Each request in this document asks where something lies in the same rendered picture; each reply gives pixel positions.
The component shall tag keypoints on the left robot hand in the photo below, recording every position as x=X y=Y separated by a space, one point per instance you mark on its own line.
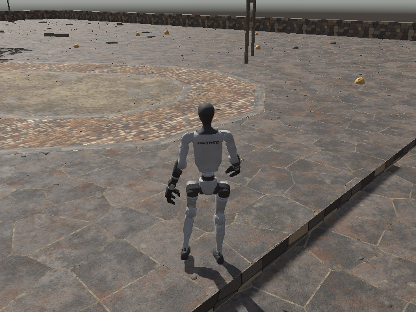
x=169 y=195

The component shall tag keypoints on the right robot forearm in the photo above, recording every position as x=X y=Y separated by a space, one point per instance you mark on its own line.
x=236 y=166

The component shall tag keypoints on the right robot thigh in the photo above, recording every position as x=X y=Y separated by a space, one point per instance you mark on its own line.
x=221 y=198

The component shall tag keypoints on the right robot hand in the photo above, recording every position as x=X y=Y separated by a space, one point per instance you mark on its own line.
x=230 y=169

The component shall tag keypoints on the left robot forearm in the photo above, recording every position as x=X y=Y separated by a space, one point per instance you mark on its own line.
x=174 y=177

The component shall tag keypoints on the robot right upper arm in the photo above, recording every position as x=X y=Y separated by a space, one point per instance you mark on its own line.
x=231 y=147

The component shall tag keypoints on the left robot shin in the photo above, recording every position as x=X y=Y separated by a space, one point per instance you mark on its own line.
x=187 y=229

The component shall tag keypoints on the robot left upper arm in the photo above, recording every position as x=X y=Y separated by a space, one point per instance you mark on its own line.
x=183 y=150

